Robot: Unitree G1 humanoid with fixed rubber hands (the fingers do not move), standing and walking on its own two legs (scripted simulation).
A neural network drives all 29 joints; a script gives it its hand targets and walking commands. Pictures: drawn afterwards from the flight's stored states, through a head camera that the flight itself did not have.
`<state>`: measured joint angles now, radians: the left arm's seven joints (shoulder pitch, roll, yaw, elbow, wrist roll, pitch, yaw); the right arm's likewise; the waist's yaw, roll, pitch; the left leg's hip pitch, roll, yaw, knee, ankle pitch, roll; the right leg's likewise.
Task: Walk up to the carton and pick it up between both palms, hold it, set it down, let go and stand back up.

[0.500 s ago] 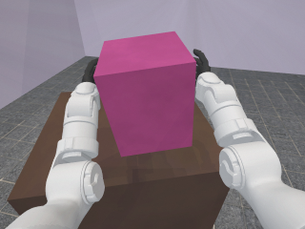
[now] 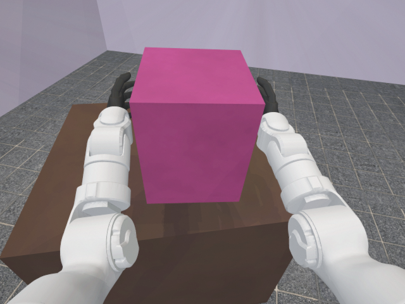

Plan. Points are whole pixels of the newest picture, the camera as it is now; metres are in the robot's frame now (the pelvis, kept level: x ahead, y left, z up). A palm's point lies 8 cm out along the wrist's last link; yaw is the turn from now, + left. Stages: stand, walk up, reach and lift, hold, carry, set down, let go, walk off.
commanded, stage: set down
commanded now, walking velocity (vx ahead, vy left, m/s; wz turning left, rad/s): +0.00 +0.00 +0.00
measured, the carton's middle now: (193, 127) +0.42 +0.02 +0.18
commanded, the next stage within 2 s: none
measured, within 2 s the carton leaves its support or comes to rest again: neither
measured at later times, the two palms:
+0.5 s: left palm (122, 123) +0.42 +0.17 +0.19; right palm (261, 129) +0.40 -0.12 +0.18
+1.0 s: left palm (126, 133) +0.43 +0.17 +0.15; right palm (258, 141) +0.41 -0.12 +0.15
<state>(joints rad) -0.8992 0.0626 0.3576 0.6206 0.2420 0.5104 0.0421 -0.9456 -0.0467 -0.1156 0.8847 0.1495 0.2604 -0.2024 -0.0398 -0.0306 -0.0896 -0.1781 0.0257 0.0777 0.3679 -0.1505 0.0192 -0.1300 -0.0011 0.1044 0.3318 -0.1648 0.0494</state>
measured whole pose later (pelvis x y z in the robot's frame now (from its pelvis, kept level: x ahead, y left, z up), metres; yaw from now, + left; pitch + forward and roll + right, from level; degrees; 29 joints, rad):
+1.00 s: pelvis +0.01 +0.00 +0.00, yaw +0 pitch -2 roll +0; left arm -0.90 0.12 0.37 0.88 0.25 0.24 -0.03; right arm -0.84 0.10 -0.34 0.88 -0.09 0.11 -0.21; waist -0.05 -0.08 -0.02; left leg -0.18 0.03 0.08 0.37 -0.16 0.02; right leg -0.13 0.00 0.10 0.33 -0.18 0.05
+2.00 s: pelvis +0.03 +0.00 +0.00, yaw +0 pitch +0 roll +0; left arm -0.90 0.14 0.40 1.03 0.28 0.09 -0.09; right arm -0.76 0.21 -0.49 0.88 -0.26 -0.02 -0.21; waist -0.05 -0.09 0.01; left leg -0.18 0.03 0.08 0.37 -0.19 0.02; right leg -0.13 0.00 0.10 0.32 -0.20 0.05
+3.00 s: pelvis +0.03 +0.00 +0.00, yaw +0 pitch +1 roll -1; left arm -0.90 0.13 0.46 1.05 0.36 -0.02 -0.13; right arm -0.71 0.25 -0.56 0.88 -0.35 -0.16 -0.21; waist -0.05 -0.10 0.06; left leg -0.19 0.03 0.08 0.37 -0.20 0.01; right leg -0.13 0.00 0.10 0.31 -0.20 0.05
